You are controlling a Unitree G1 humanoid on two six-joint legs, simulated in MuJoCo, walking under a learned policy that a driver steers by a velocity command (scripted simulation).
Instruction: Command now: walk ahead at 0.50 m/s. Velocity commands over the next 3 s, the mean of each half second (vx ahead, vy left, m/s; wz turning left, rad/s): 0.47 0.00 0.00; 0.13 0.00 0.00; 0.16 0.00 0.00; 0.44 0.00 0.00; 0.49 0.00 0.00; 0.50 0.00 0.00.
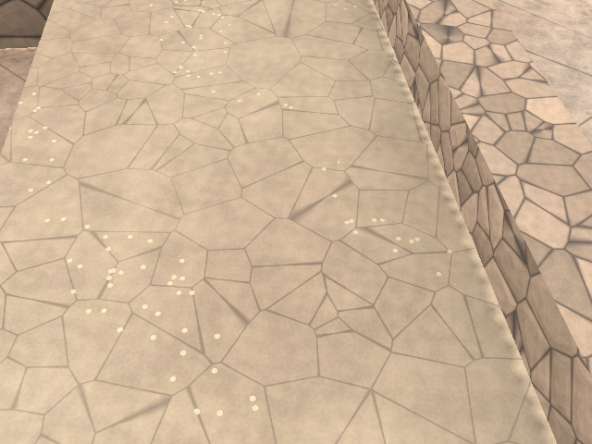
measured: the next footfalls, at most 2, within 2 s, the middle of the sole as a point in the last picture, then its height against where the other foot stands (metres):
right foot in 0.20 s outside the picture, level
left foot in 0.68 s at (261, 436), level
